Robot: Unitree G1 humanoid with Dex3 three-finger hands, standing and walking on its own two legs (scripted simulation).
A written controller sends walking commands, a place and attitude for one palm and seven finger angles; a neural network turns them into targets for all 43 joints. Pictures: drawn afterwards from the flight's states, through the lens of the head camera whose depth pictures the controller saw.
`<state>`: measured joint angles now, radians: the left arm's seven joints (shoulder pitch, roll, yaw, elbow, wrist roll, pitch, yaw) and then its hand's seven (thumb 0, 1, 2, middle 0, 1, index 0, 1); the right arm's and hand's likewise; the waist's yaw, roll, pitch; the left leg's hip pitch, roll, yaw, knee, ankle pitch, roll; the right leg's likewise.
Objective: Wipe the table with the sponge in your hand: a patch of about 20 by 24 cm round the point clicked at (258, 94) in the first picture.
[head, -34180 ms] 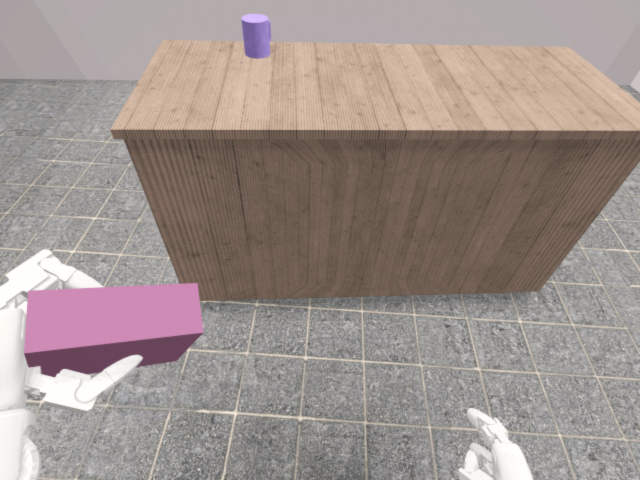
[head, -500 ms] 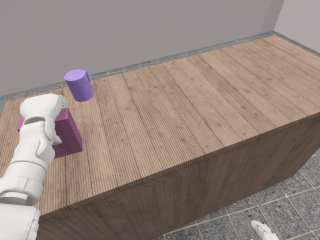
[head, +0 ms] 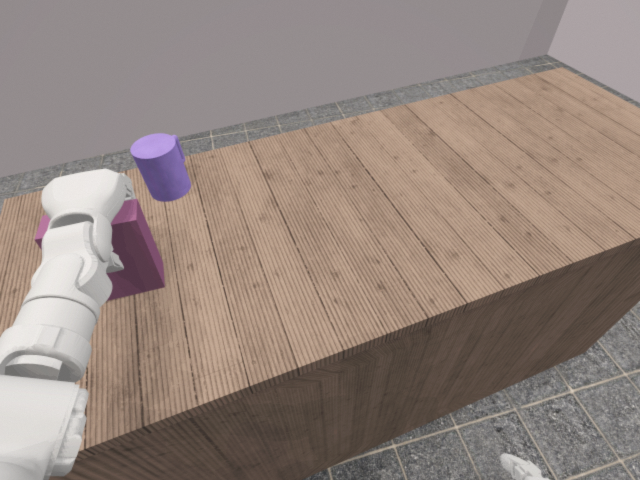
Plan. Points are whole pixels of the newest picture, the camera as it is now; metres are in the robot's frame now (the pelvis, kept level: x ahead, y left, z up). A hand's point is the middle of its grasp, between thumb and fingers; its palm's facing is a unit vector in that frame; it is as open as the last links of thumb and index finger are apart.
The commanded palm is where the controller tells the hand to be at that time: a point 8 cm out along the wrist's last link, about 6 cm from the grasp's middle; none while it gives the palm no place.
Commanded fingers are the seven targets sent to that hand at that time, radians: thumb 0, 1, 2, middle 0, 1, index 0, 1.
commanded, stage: slide across to the middle lane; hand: left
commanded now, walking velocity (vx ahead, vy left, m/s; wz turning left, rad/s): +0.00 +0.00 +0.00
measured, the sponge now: (114, 265) +0.38 +0.32 +0.05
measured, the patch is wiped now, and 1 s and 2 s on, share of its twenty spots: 0.30 0.45 0.75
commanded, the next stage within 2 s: wipe back along the middle lane in 0.70 s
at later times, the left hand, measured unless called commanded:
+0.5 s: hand (136, 210) +0.43 +0.29 +0.11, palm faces -0.02 -0.01 -1.00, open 9.5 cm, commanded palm +0.40 +0.27 +0.17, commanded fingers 0.00 0.10 1.30 -1.20 -1.60 -1.20 -1.60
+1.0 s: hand (175, 209) +0.43 +0.23 +0.11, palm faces +0.00 -0.03 -1.00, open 9.5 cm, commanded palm +0.39 +0.23 +0.17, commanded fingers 0.00 0.10 1.30 -1.20 -1.60 -1.20 -1.60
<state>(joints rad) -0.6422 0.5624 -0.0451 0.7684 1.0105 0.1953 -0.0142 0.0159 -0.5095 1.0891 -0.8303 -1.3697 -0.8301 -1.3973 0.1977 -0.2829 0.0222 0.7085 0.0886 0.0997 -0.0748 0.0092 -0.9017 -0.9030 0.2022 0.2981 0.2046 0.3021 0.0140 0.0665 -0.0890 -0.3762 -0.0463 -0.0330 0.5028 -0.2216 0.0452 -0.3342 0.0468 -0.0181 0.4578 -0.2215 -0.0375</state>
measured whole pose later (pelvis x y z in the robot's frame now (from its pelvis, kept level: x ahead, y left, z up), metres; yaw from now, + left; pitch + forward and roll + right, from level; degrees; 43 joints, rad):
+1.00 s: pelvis +0.03 +0.00 +0.00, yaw +0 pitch +5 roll +0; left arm -0.61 0.38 -0.20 0.60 0.98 0.44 0.04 0.00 -0.48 1.08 -0.80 -1.40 -0.80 -1.43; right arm 0.12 -0.26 0.04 0.71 0.07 0.14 -0.04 0.01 -0.90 -0.90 0.20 0.30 0.20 0.30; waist 0.02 0.08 -0.10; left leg -0.29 -0.05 -0.03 0.46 -0.25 0.04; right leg -0.26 0.04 -0.01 0.43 -0.26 -0.04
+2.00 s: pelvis +0.02 -0.02 +0.00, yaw -1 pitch +0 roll +0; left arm -0.30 0.36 -0.30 0.18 0.97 0.62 0.03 0.02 -0.45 1.07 -0.75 -1.46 -0.76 -1.46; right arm 0.03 -0.27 0.05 0.66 0.10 0.16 -0.01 0.01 -0.90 -0.90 0.20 0.30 0.20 0.30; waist 0.06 0.10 -0.10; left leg -0.22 -0.04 -0.02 0.47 -0.25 0.03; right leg -0.20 0.06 0.00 0.47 -0.27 -0.06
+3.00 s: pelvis -0.01 -0.04 +0.00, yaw -1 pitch -3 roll +1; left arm -0.26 0.30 -0.40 0.06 0.93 0.66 0.03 0.01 -0.47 1.06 -0.76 -1.43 -0.82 -1.38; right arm -0.02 -0.25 0.05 0.70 0.09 0.09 0.00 0.01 -0.90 -0.90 0.20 0.30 0.20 0.30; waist 0.09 0.11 -0.07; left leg -0.19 -0.02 -0.02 0.48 -0.23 -0.01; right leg -0.19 0.08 -0.01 0.51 -0.26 -0.09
